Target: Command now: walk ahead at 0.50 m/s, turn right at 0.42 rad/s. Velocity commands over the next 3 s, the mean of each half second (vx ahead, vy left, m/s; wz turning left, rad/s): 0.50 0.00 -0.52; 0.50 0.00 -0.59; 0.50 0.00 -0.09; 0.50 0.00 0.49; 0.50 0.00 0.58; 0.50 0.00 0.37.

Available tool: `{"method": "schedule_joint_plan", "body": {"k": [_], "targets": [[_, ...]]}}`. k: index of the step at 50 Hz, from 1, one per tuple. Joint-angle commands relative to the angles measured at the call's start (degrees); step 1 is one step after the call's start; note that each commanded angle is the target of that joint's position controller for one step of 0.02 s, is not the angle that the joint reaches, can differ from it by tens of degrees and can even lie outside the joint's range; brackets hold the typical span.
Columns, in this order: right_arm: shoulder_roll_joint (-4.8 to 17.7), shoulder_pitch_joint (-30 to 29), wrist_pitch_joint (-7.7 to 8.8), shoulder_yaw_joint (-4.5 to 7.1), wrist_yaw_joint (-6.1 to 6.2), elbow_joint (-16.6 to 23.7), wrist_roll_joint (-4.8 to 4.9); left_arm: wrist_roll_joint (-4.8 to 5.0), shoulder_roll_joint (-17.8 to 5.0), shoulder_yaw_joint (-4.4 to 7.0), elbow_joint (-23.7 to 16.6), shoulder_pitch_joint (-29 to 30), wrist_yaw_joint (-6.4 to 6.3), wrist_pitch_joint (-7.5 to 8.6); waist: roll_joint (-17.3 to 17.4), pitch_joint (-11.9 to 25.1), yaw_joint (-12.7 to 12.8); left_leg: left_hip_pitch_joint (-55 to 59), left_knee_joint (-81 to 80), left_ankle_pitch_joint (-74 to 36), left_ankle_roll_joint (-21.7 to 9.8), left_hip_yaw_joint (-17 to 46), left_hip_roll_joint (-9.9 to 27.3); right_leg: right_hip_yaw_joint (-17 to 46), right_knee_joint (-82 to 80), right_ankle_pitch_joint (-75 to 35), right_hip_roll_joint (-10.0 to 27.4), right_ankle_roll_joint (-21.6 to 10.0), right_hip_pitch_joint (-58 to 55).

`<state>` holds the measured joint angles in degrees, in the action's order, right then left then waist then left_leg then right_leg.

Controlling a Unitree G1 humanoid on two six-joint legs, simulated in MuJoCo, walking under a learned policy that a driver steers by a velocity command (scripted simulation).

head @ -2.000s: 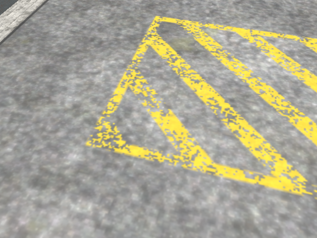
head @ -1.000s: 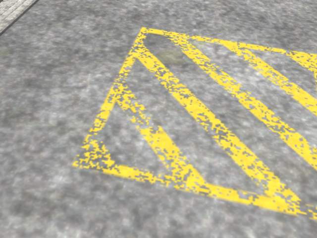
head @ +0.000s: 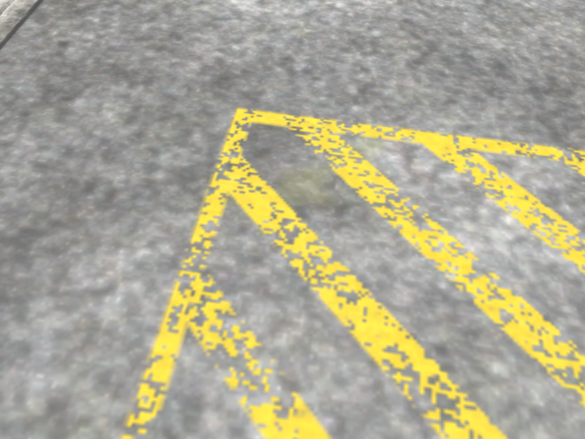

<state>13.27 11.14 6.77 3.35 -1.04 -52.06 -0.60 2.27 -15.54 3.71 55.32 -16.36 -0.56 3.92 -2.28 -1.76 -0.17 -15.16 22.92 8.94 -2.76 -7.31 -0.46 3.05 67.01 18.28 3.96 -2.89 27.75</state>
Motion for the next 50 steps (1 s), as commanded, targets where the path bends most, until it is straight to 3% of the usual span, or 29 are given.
{"method": "schedule_joint_plan", "body": {"k": [1,4,8,13,14,16,17,18,19,20,21,22,23,24,25,27,30,34,37,41,42,43,44,45,46,47,48,49,50], "targets": [[5.69,0.57,0.97,1.34,0.51,1.38,-0.27,0.03,-1.22,1.04,-3.06,-2.52,0.0,-1.24,6.86,1.66,1.09,6.29,-14.6,-9.0,-7.43,10.98,15.86,2.89,-0.41,-4.89,4.82,0.19,7.61],[7.24,1.75,0.74,1.94,1.5,0.68,-0.49,-0.61,-1.33,1.32,-5.5,1.89,0.21,-1.81,5.38,-0.46,0.78,7.16,-16.01,-11.37,-7.76,6.14,15.91,3.53,-6.82,-11.67,4.82,1.15,12.65],[8.89,3.17,0.08,2.39,2.42,0.5,-0.16,-1.09,-0.52,0.8,-8.29,9.1,1.62,-1.26,4.63,-2.17,-1.12,9.17,-16.71,-12.16,-6.5,-0.24,14.91,-0.41,-19.97,-20.73,3.84,1.21,12.08],[10.4,7.81,-1.64,3.12,2.72,-0.73,1.04,-1.01,-0.31,0.24,-12.89,17.42,3.5,-1.24,4.22,-4.42,-3.58,18.78,-12.92,-17.09,-5.65,-3.89,17.66,-4.84,-27.92,-17.1,2.42,-0.81,14.55],[10.89,7.65,-2.05,3.3,2.72,-0.66,1.3,-0.92,-0.72,0.39,-13.66,17.76,3.85,-1.3,4.72,-4.17,-3.08,20.26,-11.07,-21.27,-5.16,-4.62,18.11,-5.89,-28.74,-14.66,1.64,-1.57,13.59],[12.7,6.05,-2.77,3.8,2.9,0.14,1.68,-0.76,-2.7,1.34,-14.37,15.37,4.2,-1.51,6.87,-1.08,-0.43,21.62,-4.01,-39.72,-3.88,-6.25,18.16,-9.29,-29.02,-9.1,-2.0,-3.68,6.64],[13.52,5.16,-3.25,3.99,3.0,0.55,1.84,-0.56,-4.45,2.31,-13.76,10.85,4.19,-1.62,7.82,1.83,2.44,21.24,3.18,-47.94,-3.18,-6.92,17.71,-10.79,-29.04,-6.56,-4.47,-5.03,0.28],[13.85,3.7,-3.64,3.92,3.02,1.05,2.16,-0.39,-7.15,3.9,-11.88,2.6,3.87,-1.62,7.2,6.13,7.27,17.92,14.37,-49.38,-1.6,-8.11,15.87,-11.48,-32.86,-9.19,-7.19,-6.99,-11.38],[12.96,3.89,-3.4,3.47,3.12,1.99,1.49,-0.49,-11.96,6.17,-9.42,-6.85,2.68,-2.01,2.95,11.2,11.18,5.34,31.1,-35.27,1.31,-8.17,13.44,-3.72,-35.32,-10.25,-4.62,-9.77,-28.74],[3.39,9.02,-1.87,0.74,2.21,5.01,-0.75,-0.17,-18.47,7.12,-9.26,-6.4,2.09,-1.84,-12.89,14.75,3.9,-21.07,52.0,20.25,4.95,-3.92,1.92,27.78,-39.51,-4.23,10.32,-19.67,-47.26],[6.22,4.59,1.02,0.7,1.37,6.52,1.7,-1.26,-15.33,5.75,-11.1,-8.68,2.36,-0.97,-7.14,23.07,6.5,-28.44,59.42,26.21,3.98,10.87,-1.28,45.92,-49.73,2.81,15.5,-23.02,-51.94],[8.81,-1.77,2.37,1.4,0.92,8.24,3.89,-1.79,-11.47,4.68,-10.67,-7.03,2.53,-0.19,-3.69,15.48,7.58,-34.02,58.83,20.7,2.26,12.27,1.58,38.37,-51.35,-1.78,14.26,-19.49,-48.28],[8.57,-2.45,2.95,1.21,1.16,8.2,3.33,-1.33,-9.23,4.02,-11.3,-3.18,2.49,0.35,-0.12,10.5,5.13,-32.66,54.0,15.28,1.18,12.23,4.28,30.41,-50.76,-7.12,11.86,-17.3,-39.96],[9.09,-2.02,2.81,1.67,1.67,7.22,1.65,-1.2,-6.96,3.35,-12.44,1.67,2.47,0.49,2.44,7.34,2.39,-28.03,49.03,12.13,1.42,12.21,6.35,24.1,-50.91,-13.01,9.35,-15.54,-31.06],[9.9,-0.59,2.04,2.26,1.79,6.97,0.96,-1.69,-5.51,2.78,-13.52,4.32,2.26,0.62,1.69,6.51,0.21,-23.2,45.8,10.15,1.79,12.65,7.72,20.43,-51.94,-17.66,7.76,-14.81,-25.13],[9.04,-0.06,0.48,2.45,1.77,7.52,0.41,-1.57,-6.14,2.78,-13.96,4.48,1.72,0.77,1.64,5.41,-1.22,-19.77,40.78,8.57,3.33,11.95,7.96,17.51,-53.8,-22.12,6.26,-14.75,-19.78],[7.03,-5.24,-0.55,1.84,2.07,9.65,-0.34,-1.25,-8.68,3.39,-13.45,1.31,0.44,0.85,1.26,3.03,-0.11,-21.15,30.56,1.01,5.72,10.38,6.57,13.28,-54.78,-25.76,4.21,-13.99,-16.19],[5.32,-13.4,-0.19,0.97,1.28,12.22,0.2,-0.93,-8.59,3.32,-12.97,-2.0,-0.32,0.1,-1.9,1.49,3.2,-17.59,13.28,-12.91,5.84,9.68,2.82,10.71,-53.62,-19.35,0.71,-10.27,-14.18],[6.13,-17.25,0.33,0.96,0.51,14.1,0.95,-0.71,-8.6,3.31,-12.18,-4.55,-0.34,-0.24,-3.0,1.06,4.8,-15.62,7.76,-14.85,5.2,10.14,1.21,13.86,-51.62,-16.17,1.95,-9.37,-16.15],[8.67,-16.26,1.61,1.69,-0.39,14.89,1.19,-0.82,-8.59,3.37,-12.25,-5.14,-0.96,-1.1,-4.6,1.67,3.44,-13.16,3.52,-7.05,3.12,11.3,0.26,20.33,-44.85,-17.11,4.43,-8.43,-22.71],[9.33,-13.13,1.93,2.06,-0.33,14.21,1.18,-0.88,-8.46,3.34,-12.66,-4.26,-1.02,-1.31,-5.65,2.56,1.68,-9.15,2.3,-5.68,2.09,10.55,-0.13,20.99,-42.61,-19.81,4.01,-7.81,-22.85],[10.85,-7.24,2.25,2.88,-0.02,12.82,0.74,-0.99,-7.25,2.87,-13.42,-2.94,-0.9,-1.32,-5.43,5.79,-1.44,-0.16,0.61,-6.86,0.33,10.14,0.33,19.65,-37.06,-24.08,1.34,-6.26,-21.33],[13.63,1.61,2.39,3.72,0.43,11.88,-0.34,-1.69,-4.56,1.77,-14.86,-1.57,-0.55,-1.07,-2.07,13.41,-5.68,15.01,3.04,-6.13,-3.41,16.76,8.11,15.97,-23.26,-20.53,-1.77,-4.16,-14.53],[18.39,9.37,1.67,5.02,0.67,10.31,-1.23,-0.58,-0.59,0.61,-16.07,-9.54,-0.55,-0.51,14.46,22.8,-3.83,37.47,0.87,1.9,-12.82,40.78,22.18,8.26,-3.02,3.67,-10.25,0.45,5.99],[14.36,9.49,1.16,4.15,0.29,9.88,0.43,0.24,-4.81,0.8,-15.71,-11.09,-0.58,-0.3,19.1,22.57,-3.56,38.47,-3.88,14.66,-14.32,53.42,26.09,8.3,6.52,15.59,-7.08,1.15,15.62],[9.7,6.25,0.63,2.91,0.52,11.0,0.9,0.29,-9.39,1.98,-15.69,-5.96,-0.51,-0.6,11.88,13.56,-4.81,30.85,-5.26,18.22,-11.45,45.1,23.51,8.2,9.75,10.89,-4.15,1.55,18.81],[8.28,3.2,-0.04,2.32,0.71,11.51,0.5,-0.36,-9.64,2.13,-16.59,-1.79,-0.53,-0.97,7.21,8.13,-4.27,22.74,-6.12,13.64,-9.21,36.55,20.89,5.69,9.32,6.4,-1.95,1.82,17.65],[7.24,0.98,-0.39,1.87,0.7,11.12,0.17,-1.06,-8.75,2.23,-17.51,0.7,-0.36,-1.06,5.91,3.77,-3.03,15.42,-7.94,7.85,-8.42,30.72,18.39,5.09,6.31,3.58,-0.38,1.88,16.19],[6.41,0.28,-0.29,1.42,0.65,10.69,-0.28,-1.18,-7.49,2.27,-17.78,0.92,-0.1,-1.24,6.86,2.29,-1.61,10.85,-9.49,4.03,-7.77,26.51,16.26,5.05,3.76,1.79,1.12,1.58,13.51]]}}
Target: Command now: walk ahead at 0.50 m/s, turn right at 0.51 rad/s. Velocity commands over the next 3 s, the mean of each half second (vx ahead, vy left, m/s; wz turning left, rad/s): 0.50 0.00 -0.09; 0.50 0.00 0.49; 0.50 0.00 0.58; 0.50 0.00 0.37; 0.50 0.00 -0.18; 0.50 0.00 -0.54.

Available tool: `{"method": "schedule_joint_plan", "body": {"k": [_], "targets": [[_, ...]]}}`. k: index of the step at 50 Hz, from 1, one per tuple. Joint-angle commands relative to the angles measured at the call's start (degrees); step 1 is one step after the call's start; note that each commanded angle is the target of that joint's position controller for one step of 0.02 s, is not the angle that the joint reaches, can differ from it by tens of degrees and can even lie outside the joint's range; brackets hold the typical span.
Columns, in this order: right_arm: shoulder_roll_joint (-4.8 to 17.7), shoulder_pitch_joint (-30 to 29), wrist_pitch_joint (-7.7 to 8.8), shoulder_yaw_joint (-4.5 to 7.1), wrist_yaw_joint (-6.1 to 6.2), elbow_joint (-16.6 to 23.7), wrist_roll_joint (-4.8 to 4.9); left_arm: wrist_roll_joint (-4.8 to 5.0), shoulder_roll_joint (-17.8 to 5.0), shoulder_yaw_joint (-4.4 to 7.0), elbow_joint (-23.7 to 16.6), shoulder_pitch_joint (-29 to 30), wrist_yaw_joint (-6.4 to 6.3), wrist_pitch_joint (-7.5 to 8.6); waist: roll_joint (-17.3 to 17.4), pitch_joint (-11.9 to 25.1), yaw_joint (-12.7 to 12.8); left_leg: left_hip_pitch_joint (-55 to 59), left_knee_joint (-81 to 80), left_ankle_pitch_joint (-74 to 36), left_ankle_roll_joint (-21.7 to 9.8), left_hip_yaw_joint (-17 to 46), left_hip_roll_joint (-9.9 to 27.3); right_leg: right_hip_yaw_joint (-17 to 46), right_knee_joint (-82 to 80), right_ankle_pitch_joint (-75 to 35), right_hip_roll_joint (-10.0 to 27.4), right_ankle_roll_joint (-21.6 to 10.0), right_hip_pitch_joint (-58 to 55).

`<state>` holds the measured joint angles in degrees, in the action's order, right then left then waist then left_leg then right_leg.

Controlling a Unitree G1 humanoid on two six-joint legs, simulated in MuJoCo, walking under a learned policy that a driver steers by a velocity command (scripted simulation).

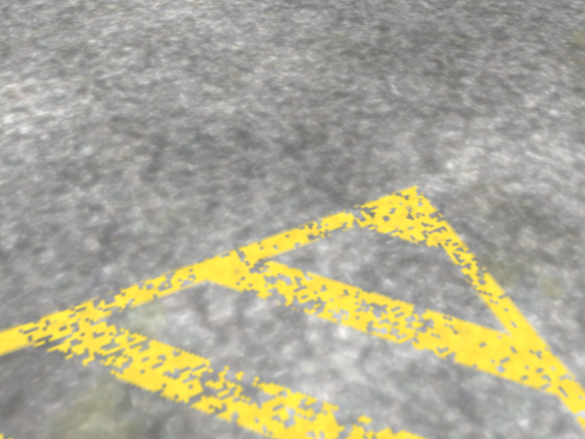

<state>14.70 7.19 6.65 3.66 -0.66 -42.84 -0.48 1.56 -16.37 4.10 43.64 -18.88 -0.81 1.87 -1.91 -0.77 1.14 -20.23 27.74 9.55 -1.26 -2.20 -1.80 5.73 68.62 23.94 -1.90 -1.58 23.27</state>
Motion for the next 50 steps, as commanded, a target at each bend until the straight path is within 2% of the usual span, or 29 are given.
{"method": "schedule_joint_plan", "body": {"k": [1,4,7,10,13,15,16,17,18,19,20,21,22,23,25,28,31,35,38,40,42,43,44,45,46,47,48,49,50], "targets": [[5.07,4.19,0.0,1.13,0.09,0.92,-0.45,-0.11,-4.97,1.57,-6.08,2.5,0.38,0.6,7.54,0.72,-2.05,13.03,-15.88,1.43,-9.28,18.43,16.35,1.82,0.22,-4.54,7.5,0.13,15.67],[7.05,5.54,0.82,1.78,-0.34,-0.85,0.2,-0.35,-2.13,0.65,-7.01,3.68,0.51,0.3,6.66,0.23,-1.38,11.32,-18.93,-5.64,-11.5,13.15,16.39,0.9,-7.13,-6.96,7.82,0.6,15.72],[8.91,5.96,0.59,2.23,-0.31,-1.81,0.78,-0.95,-1.54,-0.1,-8.05,7.74,1.12,0.92,5.36,0.43,-1.92,12.75,-19.8,-10.9,-11.46,7.92,15.56,-0.89,-17.79,-15.53,8.36,0.9,15.35],[10.27,8.1,-0.27,2.35,-0.1,-2.89,1.55,-0.8,-0.83,-0.83,-9.2,13.82,2.09,1.85,5.44,-0.6,-4.16,12.55,-19.39,-11.81,-9.78,3.52,13.77,-4.53,-28.2,-22.64,7.19,0.91,11.3],[11.43,12.41,-1.28,2.36,-0.22,-4.76,2.3,-0.37,-1.63,-0.79,-11.19,19.04,2.66,2.29,6.16,-1.94,-5.74,15.57,-17.77,-11.49,-9.34,5.23,15.57,-5.73,-33.8,-20.87,5.8,0.45,9.77],[12.41,13.08,-2.06,2.47,-0.1,-5.5,2.62,-0.24,-3.14,-0.27,-11.73,19.07,2.93,2.74,7.36,-1.98,-4.42,17.76,-15.06,-13.62,-8.57,6.96,17.03,-5.92,-37.27,-17.35,4.58,-0.62,7.19],[12.96,12.45,-2.4,2.48,0.04,-5.67,2.75,-0.35,-4.29,0.34,-11.07,16.19,2.89,2.97,7.7,-0.66,-2.05,17.61,-11.9,-17.92,-7.69,6.85,16.89,-6.64,-39.76,-17.37,3.45,-1.42,2.03],[12.42,12.14,-2.56,2.13,0.17,-5.79,2.84,-0.73,-6.31,1.53,-9.12,9.93,2.58,3.07,7.01,3.02,1.51,15.91,-4.63,-24.9,-6.21,4.89,14.71,-7.65,-42.23,-18.68,2.01,-2.72,-8.11],[10.07,12.02,-2.34,1.16,0.24,-5.33,2.18,-1.41,-9.56,3.03,-6.95,0.94,1.93,3.02,5.73,9.46,5.71,9.0,7.33,-22.03,-3.9,2.52,11.56,-4.41,-40.46,-20.51,5.47,-4.76,-22.87],[4.08,14.86,-1.5,-0.81,0.03,-3.05,0.68,-2.98,-15.65,4.38,-6.27,-7.17,1.0,2.5,-6.3,19.3,6.68,-11.27,29.87,0.39,0.38,-1.07,4.86,16.05,-39.77,-19.22,21.84,-11.44,-44.79],[4.1,16.4,-0.65,-1.06,0.1,-3.3,1.69,-2.65,-14.08,3.76,-5.75,-8.57,1.11,2.28,-12.77,24.91,6.38,-20.15,41.88,24.67,0.96,6.03,1.28,33.24,-47.76,-12.9,27.82,-15.92,-46.35],[9.27,13.14,-0.56,0.61,0.04,-2.94,3.27,-2.09,-10.16,2.49,-5.56,-5.78,1.31,2.36,-7.5,16.32,6.33,-25.11,46.67,22.09,0.56,8.67,4.29,26.64,-49.23,-9.17,25.53,-13.81,-39.79],[9.31,10.19,-0.79,0.71,0.04,-2.03,3.37,-1.53,-7.68,1.64,-5.51,-2.23,1.4,2.5,-6.56,10.28,4.7,-25.99,45.8,17.36,0.15,7.18,6.66,18.66,-50.62,-8.96,23.08,-11.86,-32.7],[8.68,8.85,-1.35,0.82,0.25,-1.97,2.69,-1.49,-5.52,0.94,-5.36,1.76,1.67,2.79,-4.7,6.13,2.72,-24.1,43.11,13.07,0.34,6.69,8.41,13.21,-53.21,-10.19,20.55,-10.74,-25.5],[7.06,10.81,-3.18,1.09,0.42,-2.7,2.24,-1.95,-3.49,0.62,-4.97,6.61,1.95,3.81,-6.27,2.37,-0.91,-17.88,39.86,7.42,0.95,7.37,10.34,5.44,-57.94,-14.34,17.8,-9.4,-16.1],[4.9,9.91,-4.63,0.94,0.51,-1.98,2.15,-2.59,-4.3,1.31,-3.34,7.44,1.47,5.05,-3.13,0.39,-2.39,-18.44,37.35,1.72,2.01,8.08,10.23,-1.92,-60.91,-22.88,17.71,-9.81,-13.68],[4.07,6.05,-4.61,0.73,0.01,-0.39,1.78,-2.64,-5.32,1.78,-1.63,6.08,0.61,5.01,-1.66,-1.03,-1.68,-20.58,28.48,-6.47,2.26,8.11,9.82,-8.17,-61.32,-26.06,16.91,-9.01,-15.74],[2.73,-2.08,-4.31,-0.16,-1.62,2.52,1.49,-1.98,-7.74,2.56,-0.11,3.57,-0.1,4.34,-0.26,-3.6,1.34,-19.03,16.22,-12.69,1.0,3.63,8.77,-13.61,-61.69,-26.02,17.36,-7.87,-18.22],[3.36,-6.06,-4.42,-0.21,-2.56,4.96,1.6,-0.98,-9.04,3.16,1.3,1.44,-0.18,3.26,-0.19,-5.03,2.52,-20.56,11.6,-8.81,-0.88,1.75,8.26,-15.31,-59.47,-27.96,19.06,-6.99,-24.26],[4.33,-6.55,-4.49,0.17,-3.06,6.27,1.58,-0.46,-10.19,3.53,1.77,1.4,-0.27,2.38,-0.96,-4.39,1.74,-18.73,9.91,-3.7,-2.71,-0.63,6.5,-16.69,-55.34,-37.57,19.73,-5.94,-27.48],[6.65,-1.52,-4.76,1.5,-3.05,6.1,1.72,-0.04,-12.01,3.94,1.57,2.35,-0.55,1.45,-2.96,0.23,-1.81,-9.65,9.93,2.16,-5.15,-4.45,2.01,-18.36,-45.02,-57.86,19.1,-4.48,-28.67],[9.07,6.39,-4.8,3.01,-2.72,4.3,1.96,0.28,-12.1,3.8,1.39,3.36,-0.64,0.95,-2.26,4.39,-6.52,1.26,6.73,0.47,-6.99,-5.77,-1.08,-20.04,-34.05,-62.13,17.19,-2.97,-26.12],[13.45,15.78,-5.22,5.2,-1.7,1.86,2.04,-0.29,-10.69,3.12,0.96,2.48,-0.85,1.15,0.62,9.62,-10.66,18.22,5.02,-2.43,-9.38,-1.1,-0.74,-20.45,-18.81,-52.36,14.91,-0.31,-15.53],[20.59,16.28,-5.33,6.51,-0.74,1.58,2.39,-2.87,-2.33,0.66,-2.07,-1.72,-0.45,2.25,16.79,12.44,-5.11,36.26,1.26,1.68,-18.29,28.42,14.25,-18.49,2.78,-1.88,5.09,3.89,10.11],[18.94,17.12,-4.25,5.45,-1.22,4.19,1.71,-1.23,-3.9,0.07,-3.46,0.95,0.19,4.76,13.63,23.18,-6.64,43.42,-9.39,10.32,-24.86,52.3,21.56,-3.03,12.95,11.48,-0.7,4.1,19.13],[14.55,16.22,-3.45,4.27,-1.52,3.67,1.27,1.09,-7.67,1.01,-5.03,7.23,0.81,6.1,8.34,17.15,-8.6,41.07,-11.36,8.04,-21.17,45.21,20.3,0.04,13.03,6.55,2.55,2.65,24.93],[12.5,13.91,-2.96,3.73,-1.42,3.62,1.62,0.93,-6.96,0.58,-5.44,8.74,0.75,6.82,6.17,11.41,-6.91,33.66,-10.62,4.24,-19.06,37.27,17.83,-0.42,8.69,1.88,5.03,1.38,24.81],[10.41,9.57,-2.85,3.1,-1.28,4.31,1.66,-0.68,-6.89,0.72,-4.71,8.83,0.26,6.97,2.9,7.54,-4.17,24.97,-10.45,-1.44,-17.11,31.27,15.46,-0.49,3.4,-1.47,7.23,1.28,21.24],[8.47,6.64,-2.8,2.4,-1.03,5.42,1.07,-1.66,-7.89,1.32,-4.3,8.08,0.09,6.45,3.52,6.07,-2.01,18.53,-11.34,-7.38,-16.3,27.15,13.73,-0.17,-0.18,-3.52,8.53,1.38,16.53]]}}
Over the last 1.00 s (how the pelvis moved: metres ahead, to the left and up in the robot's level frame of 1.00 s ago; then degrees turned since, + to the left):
0.56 -0.14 -0.01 -35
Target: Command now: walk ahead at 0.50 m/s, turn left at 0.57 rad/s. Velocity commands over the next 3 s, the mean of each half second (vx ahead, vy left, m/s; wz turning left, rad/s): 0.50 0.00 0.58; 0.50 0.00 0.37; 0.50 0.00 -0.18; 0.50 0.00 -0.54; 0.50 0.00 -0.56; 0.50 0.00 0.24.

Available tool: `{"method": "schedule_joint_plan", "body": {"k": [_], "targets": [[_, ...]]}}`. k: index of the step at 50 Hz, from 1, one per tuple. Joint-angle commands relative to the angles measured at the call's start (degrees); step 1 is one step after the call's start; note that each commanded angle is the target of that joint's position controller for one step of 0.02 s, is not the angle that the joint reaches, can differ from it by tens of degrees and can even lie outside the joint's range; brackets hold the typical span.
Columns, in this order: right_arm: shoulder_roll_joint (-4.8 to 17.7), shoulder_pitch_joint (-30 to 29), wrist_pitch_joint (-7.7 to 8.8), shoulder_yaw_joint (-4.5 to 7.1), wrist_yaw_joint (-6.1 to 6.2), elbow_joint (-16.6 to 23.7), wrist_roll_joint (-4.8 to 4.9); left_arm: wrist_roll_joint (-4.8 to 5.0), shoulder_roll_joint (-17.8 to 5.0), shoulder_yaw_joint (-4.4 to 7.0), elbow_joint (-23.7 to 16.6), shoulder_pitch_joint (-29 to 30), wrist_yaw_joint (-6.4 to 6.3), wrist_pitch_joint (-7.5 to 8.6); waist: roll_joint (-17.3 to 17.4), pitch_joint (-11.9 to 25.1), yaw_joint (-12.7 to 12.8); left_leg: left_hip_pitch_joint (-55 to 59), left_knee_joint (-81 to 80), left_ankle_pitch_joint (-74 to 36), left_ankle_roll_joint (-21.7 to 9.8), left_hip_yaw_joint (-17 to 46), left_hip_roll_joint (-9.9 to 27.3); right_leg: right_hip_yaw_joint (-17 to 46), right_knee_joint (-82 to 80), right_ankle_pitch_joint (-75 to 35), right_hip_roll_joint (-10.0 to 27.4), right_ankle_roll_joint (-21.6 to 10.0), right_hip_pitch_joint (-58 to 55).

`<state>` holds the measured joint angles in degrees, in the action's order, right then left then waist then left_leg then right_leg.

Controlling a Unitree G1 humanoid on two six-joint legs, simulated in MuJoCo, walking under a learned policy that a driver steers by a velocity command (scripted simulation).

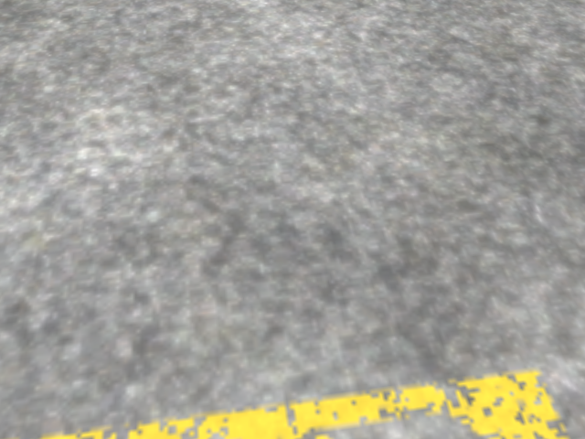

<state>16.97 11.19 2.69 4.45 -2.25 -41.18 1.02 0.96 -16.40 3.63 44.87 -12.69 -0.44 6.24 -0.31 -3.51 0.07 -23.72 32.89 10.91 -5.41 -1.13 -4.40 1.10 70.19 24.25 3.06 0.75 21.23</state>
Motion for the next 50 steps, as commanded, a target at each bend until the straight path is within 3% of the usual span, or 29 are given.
{"method": "schedule_joint_plan", "body": {"k": [1,4,9,12,14,16,17,18,19,20,21,22,23,24,26,29,35,39,41,42,43,44,45,46,47,48,49,50], "targets": [[5.99,1.41,1.13,1.45,0.77,4.62,-0.88,-1.29,-7.94,2.02,-5.47,1.04,-0.13,1.28,2.48,8.16,0.37,18.2,-17.77,-11.37,-12.18,24.65,15.51,4.45,-3.61,-4.97,3.84,-0.58,15.67],[7.79,2.46,1.4,1.96,1.71,4.44,-0.45,-1.88,-5.39,1.41,-6.2,2.17,-0.14,-0.33,1.64,6.31,0.97,11.81,-19.57,-17.33,-12.35,19.76,13.78,2.62,-11.92,-8.63,3.1,1.71,13.89],[8.81,5.96,0.61,2.3,3.0,3.43,0.2,-1.43,-2.91,0.07,-8.66,12.6,0.66,-0.17,4.54,3.79,-3.01,8.0,-18.81,-9.54,-7.96,15.29,9.28,1.51,-33.33,-27.08,-1.13,3.16,9.5],[8.92,8.83,0.13,2.39,3.09,2.44,0.54,-0.57,-4.21,0.34,-9.94,16.19,1.42,0.45,5.44,3.48,-4.43,10.34,-16.34,-5.47,-7.17,19.04,10.73,2.45,-38.77,-28.27,-2.69,2.66,7.4],[8.43,9.46,-0.19,2.32,3.24,2.29,0.55,-0.45,-5.74,0.95,-10.21,16.05,1.86,0.96,6.19,3.69,-3.87,13.67,-13.11,-3.8,-6.46,22.74,11.95,3.44,-41.46,-24.91,-3.09,1.56,6.29],[8.27,8.41,-0.5,2.39,3.35,2.68,0.41,-0.27,-6.85,1.68,-9.6,12.64,1.92,1.54,8.12,4.25,-1.62,15.0,-9.49,-4.87,-5.33,25.35,12.22,2.98,-43.24,-20.56,-3.32,-0.21,1.83],[6.96,7.68,-0.57,1.95,3.31,3.12,0.31,-0.49,-7.75,2.39,-8.38,8.01,1.66,1.81,8.11,6.18,0.94,14.12,-5.43,-7.11,-3.92,24.61,10.2,2.16,-45.49,-20.78,-3.24,-1.67,-4.95],[4.0,7.08,-0.34,0.86,3.1,4.08,-0.13,-1.51,-10.03,3.26,-7.56,0.96,1.24,2.12,5.46,12.24,4.39,9.77,6.02,-5.92,-1.82,21.33,7.22,7.11,-44.26,-19.66,2.81,-4.8,-17.36],[0.31,12.51,0.06,-0.28,3.2,5.5,0.1,-2.64,-14.88,4.37,-6.67,-6.67,0.83,1.84,-7.09,20.91,4.06,-6.41,25.38,10.54,2.43,13.38,-0.27,26.57,-45.82,-13.51,15.88,-12.05,-37.68],[2.79,15.56,0.41,-0.37,3.26,6.24,1.33,-1.46,-14.11,4.41,-4.83,-9.17,1.46,1.11,-18.9,22.38,3.14,-19.99,37.44,24.37,3.83,11.05,0.52,46.23,-51.71,2.38,22.46,-16.81,-42.04],[7.94,11.89,0.14,0.91,3.28,5.22,1.54,-0.81,-8.83,3.02,-5.97,-6.15,1.35,0.77,-10.55,14.31,4.39,-23.7,42.32,19.42,4.38,12.1,3.95,40.37,-53.64,9.3,20.1,-14.52,-35.65],[8.94,6.99,-0.27,1.27,3.22,6.0,0.81,-0.97,-6.77,2.3,-6.32,-3.49,1.07,0.17,-6.33,8.85,4.56,-23.4,42.64,14.72,4.63,9.78,5.83,30.92,-53.85,4.54,17.5,-12.1,-28.52],[8.18,4.88,-0.49,1.34,3.07,6.57,0.17,-1.33,-5.57,1.73,-6.21,-1.01,0.99,-0.17,-4.31,5.37,3.32,-21.49,40.38,11.3,4.79,9.08,7.45,24.29,-55.16,-2.25,14.85,-11.16,-21.92],[7.36,4.17,-0.72,1.51,2.78,6.92,0.06,-1.59,-4.45,1.3,-5.86,0.5,0.86,-0.24,-5.08,3.48,2.05,-19.53,37.89,9.04,4.77,9.05,9.08,19.34,-56.52,-7.22,12.84,-10.53,-17.7],[4.86,5.05,-1.31,1.12,2.28,7.08,0.68,-1.51,-4.37,1.32,-5.06,1.04,0.75,0.16,-6.69,2.89,0.86,-16.42,35.45,6.94,4.98,7.64,10.41,12.74,-59.11,-12.73,11.19,-10.47,-13.76],[3.34,2.58,-1.7,0.59,2.21,8.38,0.3,-1.41,-6.62,2.08,-3.36,0.1,0.62,0.67,-4.54,2.34,0.87,-18.8,30.28,2.53,6.06,7.26,11.18,6.86,-61.18,-20.23,12.11,-12.02,-14.34],[0.77,-6.24,-0.38,-0.85,0.63,9.9,0.1,-0.71,-8.84,2.29,-0.36,-2.94,0.62,-0.27,-2.55,0.58,3.97,-14.4,10.36,-10.97,5.28,3.23,9.44,-3.6,-61.75,-26.64,10.28,-10.61,-16.53],[1.53,-11.41,0.11,-0.93,-0.45,12.16,0.31,0.74,-11.03,2.73,2.27,-6.62,0.88,-1.48,-3.11,-1.56,4.58,-13.01,2.4,-6.43,3.05,0.88,7.87,-4.06,-60.24,-30.63,13.22,-10.26,-22.48],[3.38,-9.42,0.16,-0.12,-0.58,12.22,-0.13,1.22,-12.44,2.99,3.09,-6.47,0.69,-2.18,-4.77,0.51,1.98,-7.41,-0.32,-1.6,0.93,-1.19,5.44,-5.29,-54.73,-45.98,13.78,-9.26,-25.32],[5.09,-3.77,0.12,0.91,-0.41,10.77,-0.42,1.37,-12.87,2.94,3.4,-5.84,0.49,-2.54,-5.14,4.3,-1.89,1.54,-2.89,-2.76,-0.54,-2.78,3.4,-7.33,-47.44,-55.34,12.64,-8.04,-24.76],[7.93,5.05,-0.09,2.51,0.11,7.95,-0.39,1.08,-11.64,2.3,3.52,-6.24,0.19,-2.67,-4.34,9.61,-6.2,15.76,-4.36,-6.13,-2.1,-3.18,1.8,-9.76,-36.7,-57.11,10.34,-6.25,-19.61],[12.67,14.91,-0.65,3.96,1.22,6.14,-0.56,-0.88,-8.35,0.8,1.87,-6.33,0.05,-2.3,2.53,17.38,-9.75,34.47,-1.53,-10.0,-5.44,10.28,12.15,-10.72,-18.2,-37.03,7.6,-3.76,-5.19],[16.85,13.65,-0.44,3.88,1.27,6.19,-0.62,-1.35,-1.9,-1.37,0.42,-12.57,0.86,-1.02,15.86,24.77,-3.51,47.52,-8.78,0.24,-15.11,39.86,25.87,-4.92,0.17,9.02,-2.87,-0.85,14.76],[11.32,14.34,0.04,2.56,0.93,6.54,-0.55,0.65,-8.03,0.09,1.18,-7.5,1.36,0.04,8.64,25.32,-7.31,46.1,-12.85,4.34,-14.39,42.24,25.97,3.5,5.86,9.65,-1.2,-1.38,19.92],[9.52,11.56,0.53,1.79,0.79,5.88,-0.69,2.03,-9.32,0.54,-1.03,-2.21,1.58,0.53,7.91,16.12,-6.9,39.35,-13.66,-0.22,-12.12,32.6,23.65,2.43,5.86,5.06,1.04,-1.97,23.97],[8.13,8.13,0.81,1.31,0.77,5.68,-0.49,1.31,-8.39,0.28,-1.18,-0.5,1.22,0.72,4.47,11.51,-4.79,31.48,-14.39,-5.85,-10.44,25.89,21.0,1.82,2.29,-0.09,3.41,-2.11,22.63],[6.53,5.12,0.99,0.86,0.65,5.78,-0.8,0.17,-8.21,0.49,-0.92,-0.18,1.0,0.54,4.03,8.51,-2.8,24.78,-15.97,-10.46,-9.65,21.37,19.04,1.71,-1.19,-3.32,4.78,-1.72,20.01],[5.12,3.33,1.26,0.41,0.63,6.03,-1.3,0.01,-7.83,0.57,-0.4,-1.86,1.12,-0.1,4.68,7.73,-0.72,20.37,-17.99,-12.61,-9.34,18.75,17.67,2.32,-2.76,-5.74,5.82,-1.45,16.34]]}}
Over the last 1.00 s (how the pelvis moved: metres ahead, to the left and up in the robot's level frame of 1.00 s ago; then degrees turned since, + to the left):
0.52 0.02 -0.01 18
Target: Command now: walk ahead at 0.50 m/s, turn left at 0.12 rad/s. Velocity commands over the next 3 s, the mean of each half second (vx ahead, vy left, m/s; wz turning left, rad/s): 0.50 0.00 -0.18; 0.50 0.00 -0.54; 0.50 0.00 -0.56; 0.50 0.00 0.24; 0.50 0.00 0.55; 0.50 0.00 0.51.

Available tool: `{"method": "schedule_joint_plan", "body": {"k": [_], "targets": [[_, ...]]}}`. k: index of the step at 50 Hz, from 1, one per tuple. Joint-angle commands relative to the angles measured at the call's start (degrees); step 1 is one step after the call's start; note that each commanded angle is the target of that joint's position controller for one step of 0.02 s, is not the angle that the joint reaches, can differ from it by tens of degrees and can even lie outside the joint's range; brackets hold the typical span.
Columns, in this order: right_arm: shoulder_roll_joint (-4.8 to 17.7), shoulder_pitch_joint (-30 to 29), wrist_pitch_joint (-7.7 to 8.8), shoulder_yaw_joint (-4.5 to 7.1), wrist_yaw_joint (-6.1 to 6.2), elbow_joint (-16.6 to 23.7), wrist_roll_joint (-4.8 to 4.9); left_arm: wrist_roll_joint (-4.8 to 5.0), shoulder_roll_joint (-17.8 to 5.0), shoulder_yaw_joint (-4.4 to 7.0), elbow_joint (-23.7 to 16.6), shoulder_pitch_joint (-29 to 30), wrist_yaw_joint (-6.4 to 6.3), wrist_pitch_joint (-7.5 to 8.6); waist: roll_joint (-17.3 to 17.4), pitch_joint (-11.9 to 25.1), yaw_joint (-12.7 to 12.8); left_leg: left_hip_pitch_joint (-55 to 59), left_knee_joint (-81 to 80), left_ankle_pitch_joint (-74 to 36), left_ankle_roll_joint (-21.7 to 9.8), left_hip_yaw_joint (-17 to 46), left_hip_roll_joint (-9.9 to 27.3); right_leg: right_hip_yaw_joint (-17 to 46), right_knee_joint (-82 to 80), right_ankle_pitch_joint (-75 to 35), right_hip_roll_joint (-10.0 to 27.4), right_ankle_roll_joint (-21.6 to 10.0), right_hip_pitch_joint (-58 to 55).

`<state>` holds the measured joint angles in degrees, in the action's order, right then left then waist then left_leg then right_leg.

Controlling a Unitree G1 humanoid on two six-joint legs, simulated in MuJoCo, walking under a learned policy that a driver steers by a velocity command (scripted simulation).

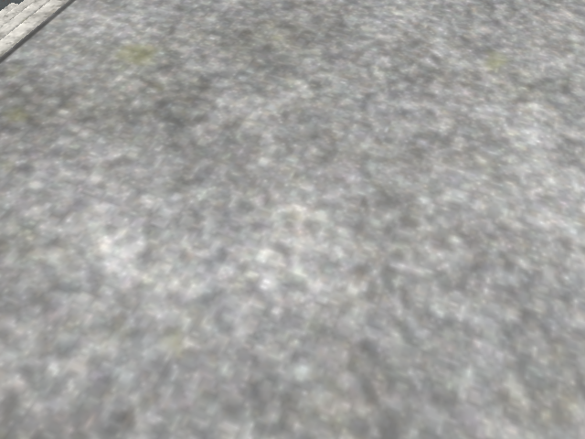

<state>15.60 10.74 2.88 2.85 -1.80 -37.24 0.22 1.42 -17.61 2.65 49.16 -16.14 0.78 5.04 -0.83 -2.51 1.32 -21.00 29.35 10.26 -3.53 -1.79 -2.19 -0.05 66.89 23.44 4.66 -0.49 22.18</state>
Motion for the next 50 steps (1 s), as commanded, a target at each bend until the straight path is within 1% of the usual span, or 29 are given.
{"method": "schedule_joint_plan", "body": {"k": [1,3,6,10,15,17,18,19,20,21,22,23,24,25,26,27,30,32,35,39,41,43,44,45,46,47,48,49,50], "targets": [[6.29,3.06,1.44,2.04,0.19,1.92,-0.53,-0.42,-5.61,1.42,-4.23,0.29,-0.05,0.43,5.48,6.64,-0.88,15.2,-16.4,-12.27,-11.62,18.32,15.23,3.47,-0.87,-6.27,4.39,0.26,13.36],[6.99,2.89,2.27,2.26,0.35,0.86,-0.15,-0.79,-3.93,1.07,-4.13,0.42,-0.2,-0.7,4.57,4.93,0.16,11.99,-19.22,-14.19,-12.34,15.18,15.03,3.01,-4.38,-8.69,4.47,1.51,13.33],[8.07,4.4,2.51,2.54,1.07,-0.99,-0.16,-1.49,-2.96,0.65,-5.79,5.98,-0.3,-1.01,3.58,1.93,-0.95,11.47,-21.24,-14.41,-11.48,10.83,13.79,2.93,-14.16,-17.87,4.36,2.77,16.46],[9.42,6.4,2.45,2.8,1.62,-3.12,-0.38,-0.52,-1.69,-0.17,-6.81,12.21,0.93,-0.49,3.93,-0.18,-3.8,12.49,-22.63,-11.09,-8.48,4.07,12.76,1.03,-27.59,-30.0,1.96,1.75,13.76],[10.26,9.37,1.73,3.42,1.95,-6.56,0.21,-0.14,-2.67,-0.04,-10.02,17.6,2.35,-0.49,3.5,-2.14,-5.49,22.95,-19.85,-12.56,-6.55,1.35,16.91,1.87,-33.6,-26.01,0.09,-1.46,17.11],[10.91,8.53,1.0,3.72,2.37,-6.89,0.44,-0.47,-3.34,0.27,-10.68,16.72,2.95,-0.46,4.37,-1.07,-4.39,26.31,-15.65,-22.51,-5.15,-0.13,17.64,0.05,-34.36,-20.56,-1.41,-3.22,15.34],[11.59,7.73,0.6,3.89,2.68,-6.72,0.38,-0.62,-4.31,0.8,-10.51,14.37,3.02,-0.55,5.43,1.05,-2.94,27.09,-11.44,-33.1,-4.17,-1.25,17.27,-1.87,-34.2,-17.8,-3.27,-4.23,11.2],[12.0,6.67,0.0,3.93,3.07,-6.39,0.31,-0.73,-5.92,1.88,-9.34,8.73,2.89,-0.71,5.69,4.87,0.31,26.53,-3.21,-42.97,-2.73,-3.35,15.84,-4.17,-35.0,-17.25,-5.84,-5.53,3.19],[11.03,7.07,-0.44,3.44,3.66,-5.82,0.0,-0.61,-9.03,3.64,-7.16,0.22,2.39,-0.91,4.02,9.93,4.05,21.23,9.23,-44.01,-0.62,-5.87,13.1,-3.68,-35.7,-18.89,-7.58,-7.36,-9.75],[7.52,11.23,0.28,2.03,3.78,-3.36,-1.11,-0.75,-15.56,5.57,-6.66,-7.36,1.54,-1.28,-6.16,17.59,4.43,0.81,31.09,-24.47,3.12,-6.91,7.87,17.9,-35.33,-18.4,5.19,-15.14,-31.62],[3.6,12.42,2.02,0.38,2.92,-3.04,-1.57,0.44,-14.97,5.1,-7.13,-7.25,1.73,-1.15,-14.18,23.86,2.62,-16.64,46.54,20.74,5.72,1.48,-2.88,45.67,-46.23,-8.53,14.15,-23.16,-43.91],[8.18,8.17,3.86,1.35,1.76,-2.39,0.52,0.17,-11.2,3.88,-7.4,-7.07,1.68,-1.06,-9.21,21.72,5.16,-23.07,50.1,20.06,4.05,9.13,0.91,43.73,-49.3,-2.73,13.4,-20.49,-43.48],[8.82,3.48,4.85,1.26,1.35,-0.86,1.84,-0.24,-9.35,3.48,-7.93,-4.84,1.38,-0.97,-5.72,14.84,4.99,-24.9,48.29,15.99,2.92,8.07,3.32,36.04,-49.51,-4.27,11.44,-18.3,-36.7],[8.46,1.15,5.31,1.17,1.59,-0.26,0.93,-0.51,-8.37,3.13,-8.53,-1.57,1.24,-0.95,-0.56,9.29,2.96,-23.68,42.78,12.32,2.57,7.34,5.63,30.23,-50.22,-9.52,9.34,-16.88,-27.76],[9.11,0.65,5.06,1.7,2.04,-0.29,-0.35,-0.96,-6.53,2.55,-9.42,1.18,0.99,-0.88,-0.11,7.14,0.96,-19.7,37.73,9.88,2.81,7.37,7.44,26.23,-51.2,-15.29,7.72,-16.02,-21.08],[8.89,1.31,4.46,1.86,2.11,-0.18,-0.8,-1.43,-6.09,2.31,-10.35,2.72,0.78,-0.98,-1.52,6.04,-0.65,-16.43,35.72,8.77,3.31,7.41,7.87,24.75,-52.43,-19.06,6.37,-16.14,-16.6],[6.89,2.26,2.9,1.54,2.33,0.01,-1.18,-1.06,-7.13,2.75,-10.91,2.88,-0.02,-0.87,-2.11,4.67,-2.13,-14.07,28.55,6.04,5.7,5.88,7.63,19.99,-54.48,-25.58,4.57,-16.87,-10.0],[5.61,-1.6,2.61,1.01,2.48,1.08,-1.31,-0.68,-8.46,3.24,-10.53,1.61,-0.74,-0.93,-1.97,3.26,-1.05,-13.97,20.66,-1.28,7.07,5.27,6.82,17.03,-54.85,-26.24,2.81,-15.63,-7.72],[4.04,-7.92,3.06,0.37,2.03,2.33,-0.94,-0.2,-8.68,3.42,-9.82,-0.72,-1.41,-1.54,-3.13,2.58,1.55,-9.47,7.93,-12.58,7.74,4.82,4.15,14.66,-53.73,-22.04,-0.07,-12.71,-5.69],[5.55,-12.65,3.95,0.82,1.06,3.66,0.14,0.27,-8.44,3.52,-8.66,-4.52,-1.76,-2.5,-3.95,2.55,3.18,-6.82,0.27,-13.7,7.16,6.22,2.1,19.76,-49.7,-17.71,1.56,-11.58,-10.05],[6.94,-11.93,4.47,1.45,0.7,3.59,0.3,0.07,-8.29,3.61,-8.73,-4.59,-1.92,-2.87,-5.05,2.79,2.18,-5.24,-1.84,-9.52,5.84,7.01,1.89,23.4,-46.28,-17.38,2.81,-10.72,-13.42],[8.26,-6.09,4.99,2.4,0.89,2.07,0.32,-0.14,-7.3,3.42,-9.32,-3.16,-1.87,-3.17,-6.24,4.43,-1.4,2.99,-4.98,-7.33,3.37,5.77,1.92,24.35,-41.18,-19.7,1.64,-9.0,-13.29],[10.16,-0.06,5.27,3.23,1.31,1.18,-0.48,-0.49,-4.85,2.55,-9.98,-2.79,-1.65,-2.97,-4.86,9.4,-4.43,14.01,-4.48,-6.58,0.74,8.33,5.78,21.77,-32.55,-20.36,-1.17,-7.15,-10.25],[13.49,8.65,5.08,4.04,1.85,0.43,-0.96,-1.69,-1.23,1.27,-11.09,-4.19,-1.57,-2.75,3.5,17.68,-7.04,28.95,-3.77,-3.59,-2.64,19.24,16.34,15.42,-15.93,-7.08,-5.87,-4.7,-2.3],[16.86,11.58,4.17,4.91,1.26,-1.91,-1.13,0.5,-0.32,0.75,-13.04,-11.46,-1.49,-2.14,23.33,21.17,-3.02,41.29,-9.92,11.42,-11.4,46.47,26.89,9.88,-0.02,12.11,-10.64,-1.97,17.56],[10.71,9.06,3.94,3.66,1.1,-0.5,-0.1,1.02,-6.66,1.92,-11.09,-9.72,-1.73,-2.24,13.82,15.23,-4.65,37.14,-12.17,21.56,-9.79,45.66,25.73,11.36,6.1,8.38,-5.72,-1.0,23.03],[7.8,6.96,3.59,2.84,1.41,-0.21,-0.04,0.52,-8.92,2.68,-11.88,-3.52,-1.62,-2.56,8.39,8.77,-6.08,30.72,-12.46,18.25,-7.3,35.44,23.03,9.72,7.06,2.84,-4.1,-0.58,23.92],[7.08,4.58,3.32,2.37,1.43,-0.09,-0.61,0.01,-7.91,2.67,-12.37,-0.99,-1.63,-2.82,4.64,5.63,-5.1,24.58,-13.45,10.18,-6.26,28.56,20.49,8.41,6.05,-1.06,-2.32,-0.09,21.92],[5.96,3.07,3.14,2.03,1.5,-0.66,-0.79,-0.43,-7.17,2.83,-13.14,0.7,-1.4,-2.84,4.7,3.03,-4.25,20.49,-14.65,4.27,-6.14,23.66,18.51,8.32,3.49,-3.57,-0.92,0.18,21.14]]}}
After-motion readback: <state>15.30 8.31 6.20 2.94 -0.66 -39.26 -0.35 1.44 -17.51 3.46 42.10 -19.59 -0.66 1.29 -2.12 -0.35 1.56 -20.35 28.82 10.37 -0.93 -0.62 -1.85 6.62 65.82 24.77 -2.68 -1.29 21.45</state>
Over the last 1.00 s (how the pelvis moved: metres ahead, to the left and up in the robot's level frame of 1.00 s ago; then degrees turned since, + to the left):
0.51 0.12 0.01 28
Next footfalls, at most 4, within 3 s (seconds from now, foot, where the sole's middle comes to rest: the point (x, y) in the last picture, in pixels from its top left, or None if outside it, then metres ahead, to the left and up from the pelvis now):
0.40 right None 0.39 -0.16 -0.77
0.88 left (318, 334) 0.70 -0.03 -0.77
1.40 right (466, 303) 0.80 -0.41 -0.77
1.96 left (456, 191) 1.18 -0.44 -0.77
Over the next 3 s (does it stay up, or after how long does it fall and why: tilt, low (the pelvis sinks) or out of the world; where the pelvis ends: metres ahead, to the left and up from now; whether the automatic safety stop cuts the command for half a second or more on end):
stays up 1.52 -0.61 -0.01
